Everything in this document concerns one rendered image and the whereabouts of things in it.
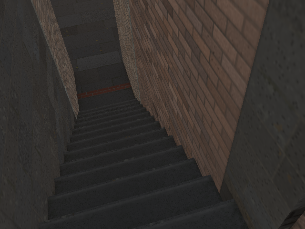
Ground stairs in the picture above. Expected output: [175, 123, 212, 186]
[38, 98, 249, 229]

